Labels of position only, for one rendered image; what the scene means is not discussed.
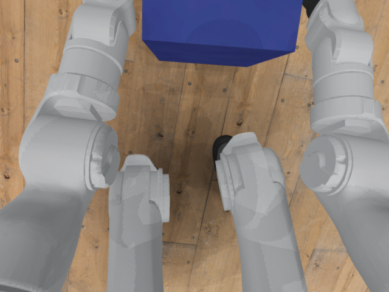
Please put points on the robot right shin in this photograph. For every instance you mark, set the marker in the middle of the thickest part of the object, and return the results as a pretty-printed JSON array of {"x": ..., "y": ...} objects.
[{"x": 273, "y": 161}]

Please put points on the right robot hand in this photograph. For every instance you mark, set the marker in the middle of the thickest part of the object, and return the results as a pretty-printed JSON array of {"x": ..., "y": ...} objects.
[{"x": 309, "y": 5}]

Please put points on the left robot forearm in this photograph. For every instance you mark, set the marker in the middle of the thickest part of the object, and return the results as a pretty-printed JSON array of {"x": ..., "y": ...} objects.
[{"x": 93, "y": 58}]

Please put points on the right robot forearm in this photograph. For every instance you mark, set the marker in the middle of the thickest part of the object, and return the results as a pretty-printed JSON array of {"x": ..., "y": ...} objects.
[{"x": 342, "y": 68}]

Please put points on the robot right upper arm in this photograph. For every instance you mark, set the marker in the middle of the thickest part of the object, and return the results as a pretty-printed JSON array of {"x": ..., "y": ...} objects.
[{"x": 350, "y": 177}]

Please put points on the carton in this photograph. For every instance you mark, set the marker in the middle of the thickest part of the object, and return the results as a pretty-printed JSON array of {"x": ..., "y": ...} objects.
[{"x": 220, "y": 32}]

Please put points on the left robot thigh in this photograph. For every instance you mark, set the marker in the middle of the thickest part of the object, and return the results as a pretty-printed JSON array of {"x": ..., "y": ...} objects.
[{"x": 135, "y": 231}]

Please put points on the robot left upper arm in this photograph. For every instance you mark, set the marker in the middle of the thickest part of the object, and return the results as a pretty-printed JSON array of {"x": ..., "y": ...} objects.
[{"x": 64, "y": 160}]

